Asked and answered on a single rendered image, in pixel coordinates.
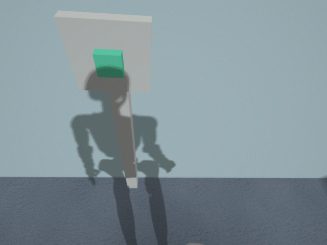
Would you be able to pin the panel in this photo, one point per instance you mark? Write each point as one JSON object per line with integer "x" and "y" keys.
{"x": 81, "y": 33}

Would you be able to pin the button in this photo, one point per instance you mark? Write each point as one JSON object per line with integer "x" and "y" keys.
{"x": 109, "y": 63}

